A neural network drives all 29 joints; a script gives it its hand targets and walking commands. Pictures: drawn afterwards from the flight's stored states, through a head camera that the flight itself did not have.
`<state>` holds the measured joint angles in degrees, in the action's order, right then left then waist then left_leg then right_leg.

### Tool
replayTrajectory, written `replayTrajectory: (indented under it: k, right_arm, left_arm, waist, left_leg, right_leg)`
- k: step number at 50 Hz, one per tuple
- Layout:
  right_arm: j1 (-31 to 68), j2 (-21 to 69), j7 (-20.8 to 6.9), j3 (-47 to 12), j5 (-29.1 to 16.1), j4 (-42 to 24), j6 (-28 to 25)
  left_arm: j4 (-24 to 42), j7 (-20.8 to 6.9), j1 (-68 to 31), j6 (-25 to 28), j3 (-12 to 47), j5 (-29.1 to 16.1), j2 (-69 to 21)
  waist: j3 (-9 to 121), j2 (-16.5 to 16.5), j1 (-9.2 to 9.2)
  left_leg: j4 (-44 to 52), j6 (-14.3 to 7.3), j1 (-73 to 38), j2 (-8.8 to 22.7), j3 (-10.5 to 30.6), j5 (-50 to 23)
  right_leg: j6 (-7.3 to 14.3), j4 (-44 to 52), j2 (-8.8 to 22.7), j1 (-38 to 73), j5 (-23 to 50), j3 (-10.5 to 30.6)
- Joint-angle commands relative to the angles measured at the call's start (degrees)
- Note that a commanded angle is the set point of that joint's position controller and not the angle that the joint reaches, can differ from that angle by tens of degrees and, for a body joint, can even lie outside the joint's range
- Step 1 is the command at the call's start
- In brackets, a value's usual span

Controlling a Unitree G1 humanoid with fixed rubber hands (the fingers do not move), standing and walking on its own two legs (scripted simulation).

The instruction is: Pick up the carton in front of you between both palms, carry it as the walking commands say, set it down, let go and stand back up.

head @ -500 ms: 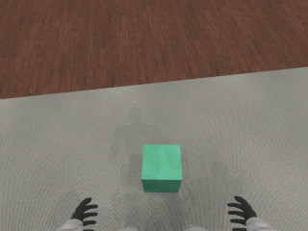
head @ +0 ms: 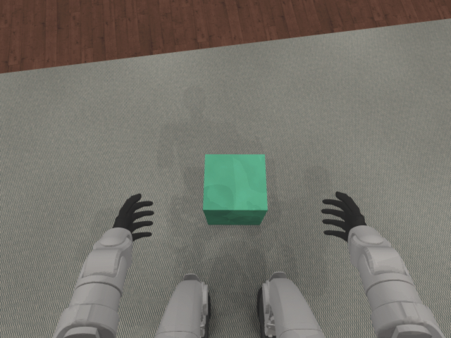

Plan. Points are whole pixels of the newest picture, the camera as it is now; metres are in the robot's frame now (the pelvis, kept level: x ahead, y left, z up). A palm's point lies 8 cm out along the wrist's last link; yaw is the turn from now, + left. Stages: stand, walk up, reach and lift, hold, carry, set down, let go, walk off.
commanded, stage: reach and lift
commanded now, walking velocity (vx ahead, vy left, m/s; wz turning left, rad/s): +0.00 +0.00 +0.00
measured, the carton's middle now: (234, 192) +0.52 -0.01 -0.57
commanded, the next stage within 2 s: none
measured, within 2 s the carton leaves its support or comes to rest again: neither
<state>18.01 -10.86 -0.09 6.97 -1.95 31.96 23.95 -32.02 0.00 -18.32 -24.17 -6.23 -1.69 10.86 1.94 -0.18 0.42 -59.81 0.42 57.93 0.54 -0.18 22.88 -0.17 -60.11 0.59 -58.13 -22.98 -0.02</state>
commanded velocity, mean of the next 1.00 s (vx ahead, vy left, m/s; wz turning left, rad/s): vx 0.00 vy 0.00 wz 0.00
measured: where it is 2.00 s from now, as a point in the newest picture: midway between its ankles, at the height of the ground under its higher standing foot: (234, 330)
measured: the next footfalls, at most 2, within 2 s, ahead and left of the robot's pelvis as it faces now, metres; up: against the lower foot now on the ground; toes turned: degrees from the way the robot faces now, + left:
none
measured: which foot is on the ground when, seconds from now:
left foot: down 0.00-1.00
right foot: down 0.00-1.00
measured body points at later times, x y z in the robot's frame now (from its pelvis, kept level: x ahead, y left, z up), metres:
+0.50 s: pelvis -0.04 +0.00 -0.04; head +0.27 +0.00 +0.29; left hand +0.51 +0.19 -0.13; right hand +0.50 -0.21 -0.13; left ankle +0.05 +0.12 -0.66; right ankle +0.05 -0.12 -0.66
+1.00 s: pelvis -0.01 +0.00 -0.12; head +0.35 +0.00 +0.15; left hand +0.54 +0.18 -0.29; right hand +0.53 -0.20 -0.29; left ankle +0.05 +0.13 -0.66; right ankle +0.05 -0.13 -0.66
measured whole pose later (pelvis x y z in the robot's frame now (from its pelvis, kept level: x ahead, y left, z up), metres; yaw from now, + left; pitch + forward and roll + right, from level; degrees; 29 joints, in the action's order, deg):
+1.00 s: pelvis -0.01 +0.00 -0.12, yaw +0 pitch +55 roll +0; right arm 72.2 -13.3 1.9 24.8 5.8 54.7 5.5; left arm -55.1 2.7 -72.9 -5.8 -22.6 5.8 13.5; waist 3.5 0.3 0.8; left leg -81.2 2.1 110.1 -2.3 3.2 26.2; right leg -1.9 -81.3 -2.2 -110.2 -26.2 3.1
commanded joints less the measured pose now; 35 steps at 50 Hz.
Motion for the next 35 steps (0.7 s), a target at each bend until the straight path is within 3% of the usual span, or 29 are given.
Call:
replayTrajectory:
  k: [1,12,18,27,31,35]
  right_arm:
    - [13.1,-4.1,0.5,2.3,0.0,-1.8,1.5]
    - [46.7,-8.4,3.7,7.5,0.6,9.6,-3.4]
    - [59.8,-10.7,4.5,8.1,-0.7,16.0,-7.5]
    - [71.5,-13.1,3.4,11.9,1.8,18.6,-13.5]
    - [70.3,-12.4,2.4,13.8,3.8,17.2,-15.1]
    - [66.8,-9.7,1.1,16.5,6.4,16.6,-16.9]
  left_arm:
    - [1.6,0.5,-13.3,-1.5,-2.2,0.0,3.8]
    - [-9.8,3.4,-47.2,3.2,-7.4,0.7,8.4]
    - [-16.8,4.2,-60.5,7.4,-7.8,-0.8,11.3]
    - [-20.0,3.1,-72.7,13.6,-10.7,1.3,13.8]
    - [-18.4,2.4,-71.4,15.1,-12.6,3.7,12.8]
    - [-17.4,1.4,-68.1,17.0,-15.2,6.4,10.1]
  waist:
    - [26.3,0.3,0.05]
    - [36.9,0.5,0.46]
    - [46.2,0.6,0.49]
    - [57.7,0.7,1.17]
    - [64.8,1.3,0.89]
    - [62.4,1.0,0.74]
  left_leg:
    - [6.3,0.1,-11.4,-2.6,-0.9,-9.1]
    - [4.0,1.3,-5.5,-3.3,-1.7,-4.1]
    - [2.5,1.5,-2.1,-3.8,-2.0,-6.0]
    - [1.3,1.6,-2.3,-4.4,-1.2,-20.0]
    - [0.8,1.6,-5.5,-4.5,-0.9,-31.6]
    - [-0.2,1.7,-0.3,-4.2,0.0,-38.8]
  right_leg:
    - [-0.7,6.6,-2.4,11.4,9.7,-1.0]
    - [-1.9,4.4,-3.3,5.7,4.8,-2.4]
    - [-2.0,2.9,-3.6,3.6,7.5,-2.3]
    - [-2.0,1.8,-3.9,2.7,21.5,-2.0]
    - [-1.8,1.4,-4.2,5.2,32.7,-1.3]
    - [-1.8,0.0,-4.0,2.3,41.0,-0.1]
